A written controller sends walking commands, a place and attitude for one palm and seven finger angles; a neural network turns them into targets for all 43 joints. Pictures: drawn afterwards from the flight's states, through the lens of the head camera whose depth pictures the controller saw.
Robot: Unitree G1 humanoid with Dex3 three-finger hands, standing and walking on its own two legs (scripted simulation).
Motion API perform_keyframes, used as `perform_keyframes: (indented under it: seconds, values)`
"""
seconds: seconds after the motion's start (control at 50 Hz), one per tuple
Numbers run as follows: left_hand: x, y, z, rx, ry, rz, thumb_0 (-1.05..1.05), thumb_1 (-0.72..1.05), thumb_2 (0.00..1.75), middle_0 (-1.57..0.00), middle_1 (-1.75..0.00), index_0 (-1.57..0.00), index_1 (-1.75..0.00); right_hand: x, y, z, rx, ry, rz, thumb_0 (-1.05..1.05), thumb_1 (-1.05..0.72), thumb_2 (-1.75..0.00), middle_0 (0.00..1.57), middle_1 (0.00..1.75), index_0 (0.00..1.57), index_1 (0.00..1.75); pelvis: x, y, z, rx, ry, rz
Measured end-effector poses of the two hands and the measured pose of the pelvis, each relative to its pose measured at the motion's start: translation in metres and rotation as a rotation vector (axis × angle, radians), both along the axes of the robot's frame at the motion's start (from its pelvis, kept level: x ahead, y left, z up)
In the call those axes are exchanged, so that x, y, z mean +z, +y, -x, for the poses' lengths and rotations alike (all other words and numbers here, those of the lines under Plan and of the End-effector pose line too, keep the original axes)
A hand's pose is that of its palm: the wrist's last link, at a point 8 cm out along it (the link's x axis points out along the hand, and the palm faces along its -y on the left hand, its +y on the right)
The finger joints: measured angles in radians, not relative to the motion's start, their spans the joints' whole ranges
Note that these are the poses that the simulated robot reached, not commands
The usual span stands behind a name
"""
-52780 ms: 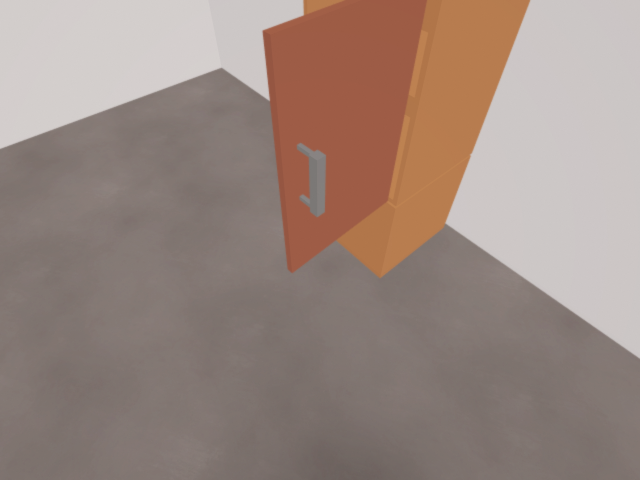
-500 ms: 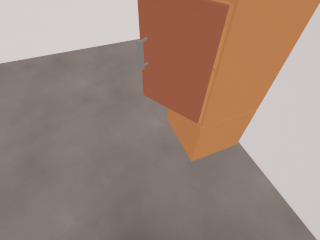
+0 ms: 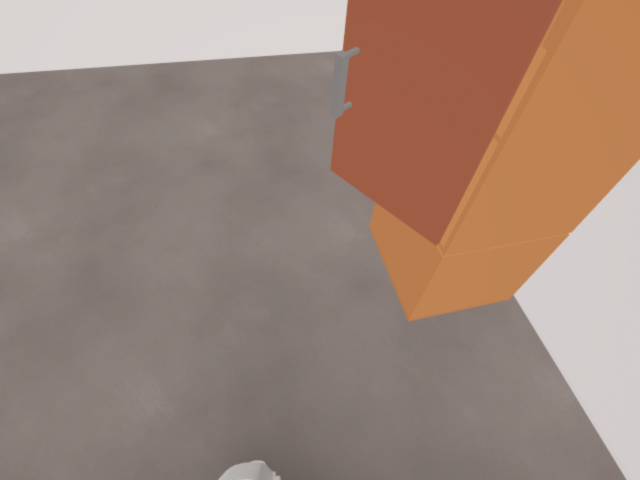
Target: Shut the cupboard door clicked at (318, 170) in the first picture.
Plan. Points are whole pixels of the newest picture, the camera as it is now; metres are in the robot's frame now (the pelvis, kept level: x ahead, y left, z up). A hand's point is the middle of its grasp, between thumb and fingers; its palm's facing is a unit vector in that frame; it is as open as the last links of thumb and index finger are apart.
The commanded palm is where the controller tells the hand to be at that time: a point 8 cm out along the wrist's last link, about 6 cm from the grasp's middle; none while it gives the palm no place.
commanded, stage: walk to a spot facing it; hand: left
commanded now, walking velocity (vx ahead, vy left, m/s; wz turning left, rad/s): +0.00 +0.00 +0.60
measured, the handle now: (345, 83) +0.91 -0.02 -0.01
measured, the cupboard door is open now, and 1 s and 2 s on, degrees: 31 31 31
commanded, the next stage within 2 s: none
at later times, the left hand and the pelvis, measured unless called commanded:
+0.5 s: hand out of the picture +0.10 +0.20 -0.13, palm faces +0.26 -0.92 -0.29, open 7.4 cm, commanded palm none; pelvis +0.01 -0.03 +0.01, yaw +16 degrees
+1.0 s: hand out of the picture -0.07 +0.18 -0.16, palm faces +0.60 -0.75 -0.28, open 7.4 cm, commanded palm none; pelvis +0.03 -0.02 +0.01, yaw +36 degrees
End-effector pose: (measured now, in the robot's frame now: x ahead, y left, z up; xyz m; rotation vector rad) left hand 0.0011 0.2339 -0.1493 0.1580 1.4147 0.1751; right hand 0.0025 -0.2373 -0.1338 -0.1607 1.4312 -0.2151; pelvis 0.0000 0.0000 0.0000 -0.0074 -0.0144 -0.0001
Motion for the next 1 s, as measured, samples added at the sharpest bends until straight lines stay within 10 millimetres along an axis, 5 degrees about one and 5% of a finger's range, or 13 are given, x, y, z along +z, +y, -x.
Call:
perform_keyframes:
  seconds: [0.08,0.24,0.44,0.56,0.68,0.9,1.0]
  values:
    - [-0.005,0.02,-0.01,0.027,-0.01,-0.009,0.01,0.9,0.9,-0.2,-0.3,-0.2,-0.3,0.001,0.002,-0.026,0.059,-0.061,0.03,0.01,-0.91,-0.89,0.19,0.3,0.2,0.3,-0.005,0.012,0.001,0.028,0.008,-0.007]
    - [0.035,0.044,-0.064,0.045,-0.184,-0.06,0.01,0.91,0.9,-0.2,-0.3,-0.2,-0.3,0.022,0.004,-0.058,0.168,-0.081,0.034,0.0,-0.91,-0.89,0.2,0.3,0.2,0.3,0.02,0.015,0.003,0.112,0.064,0.022]
    - [0.055,0.025,-0.087,0.122,-0.316,-0.101,0.01,0.91,0.9,-0.2,-0.3,-0.2,-0.3,0.023,-0.023,-0.106,0.27,-0.105,0.016,0.01,-0.9,-0.89,0.2,0.3,0.2,0.3,0.023,-0.019,-0.007,0.25,0.08,0.025]
    - [0.057,-0.003,-0.047,0.203,-0.264,-0.139,0.01,0.9,0.9,-0.2,-0.3,-0.2,-0.3,0.009,-0.041,-0.148,0.332,-0.133,-0.01,0.01,-0.91,-0.89,0.2,0.3,0.2,0.3,0.017,-0.041,-0.016,0.327,0.073,-0.002]
    - [0.055,-0.025,0.003,0.328,-0.161,-0.131,0.01,0.9,0.9,-0.2,-0.3,-0.2,-0.3,0.012,-0.031,-0.184,0.439,-0.135,-0.038,0.01,-0.91,-0.89,0.19,0.3,0.2,0.3,0.022,-0.046,-0.026,0.426,0.06,-0.033]
    - [0.017,-0.032,0.103,0.587,-0.021,-0.075,0.01,0.9,0.9,-0.2,-0.3,-0.2,-0.3,0.015,0.064,-0.264,0.728,-0.238,-0.052,0.01,-0.91,-0.89,0.19,0.3,0.2,0.3,0.002,-0.023,-0.031,0.589,0.055,-0.021]
    - [0.023,-0.021,0.106,0.641,-0.018,-0.077,0.01,0.9,0.9,-0.2,-0.3,-0.2,-0.3,0.032,0.087,-0.274,0.79,-0.282,-0.044,0.01,-0.91,-0.89,0.2,0.3,0.2,0.3,0.013,-0.017,-0.034,0.636,0.042,0.004]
